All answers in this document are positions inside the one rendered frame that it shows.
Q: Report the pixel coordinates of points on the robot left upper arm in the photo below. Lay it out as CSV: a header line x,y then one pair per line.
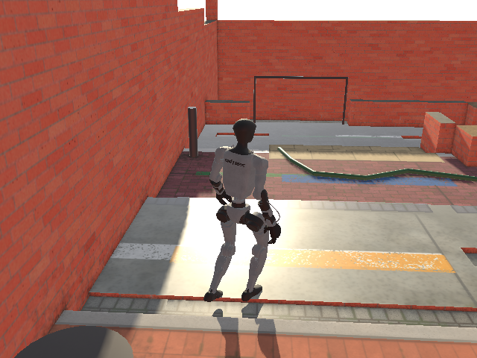
x,y
218,164

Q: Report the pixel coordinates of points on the robot right hand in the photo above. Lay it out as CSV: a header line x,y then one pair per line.
x,y
275,232

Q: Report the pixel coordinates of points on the right robot forearm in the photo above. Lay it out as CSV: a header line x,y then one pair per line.
x,y
266,209

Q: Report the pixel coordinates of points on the humanoid robot head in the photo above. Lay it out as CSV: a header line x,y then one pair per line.
x,y
244,130

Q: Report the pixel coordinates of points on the right robot shin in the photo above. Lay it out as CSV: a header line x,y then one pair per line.
x,y
256,266

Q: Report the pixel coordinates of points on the left robot forearm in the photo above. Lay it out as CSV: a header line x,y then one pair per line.
x,y
217,186

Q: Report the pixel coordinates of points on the robot right upper arm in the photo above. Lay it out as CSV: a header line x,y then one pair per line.
x,y
261,166

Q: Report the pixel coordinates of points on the robot left hand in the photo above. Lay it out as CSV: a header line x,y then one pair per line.
x,y
223,195

